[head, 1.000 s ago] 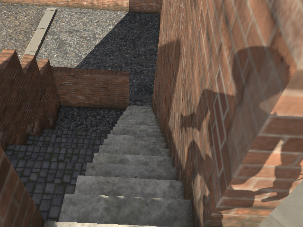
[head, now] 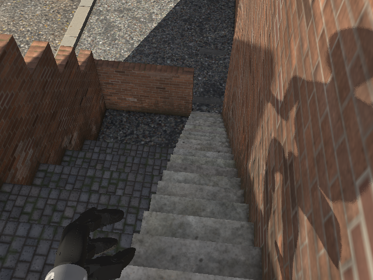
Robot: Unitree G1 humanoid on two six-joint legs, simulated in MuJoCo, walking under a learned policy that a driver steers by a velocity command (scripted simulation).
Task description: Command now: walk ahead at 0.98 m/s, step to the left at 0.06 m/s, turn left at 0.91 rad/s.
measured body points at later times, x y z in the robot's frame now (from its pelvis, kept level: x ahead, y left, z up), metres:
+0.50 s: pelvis +0.33 +0.06 -0.30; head +0.34 +0.05 +0.15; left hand +0.30 +0.36 -0.42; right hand +0.59 -0.13 -0.35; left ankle +0.40 +0.18 -0.94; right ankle +0.22 -0.06 -0.87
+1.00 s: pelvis +0.70 -0.02 -0.69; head +0.69 -0.07 -0.24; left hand +0.65 +0.26 -0.79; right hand +0.81 -0.31 -0.81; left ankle +0.71 +0.22 -1.20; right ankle +0.65 -0.09 -1.33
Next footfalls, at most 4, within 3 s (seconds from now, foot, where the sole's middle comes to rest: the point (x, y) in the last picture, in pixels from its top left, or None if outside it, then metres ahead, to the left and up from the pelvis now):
0.32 right None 0.24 -0.06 -0.94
0.56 left None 0.44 0.22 -1.10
0.84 right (191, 252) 0.69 -0.10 -1.36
1.06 left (146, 233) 0.81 0.13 -1.37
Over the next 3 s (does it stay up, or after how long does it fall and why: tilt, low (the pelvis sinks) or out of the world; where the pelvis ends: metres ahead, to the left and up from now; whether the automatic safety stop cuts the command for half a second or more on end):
falls after 2.96 s (out of the world)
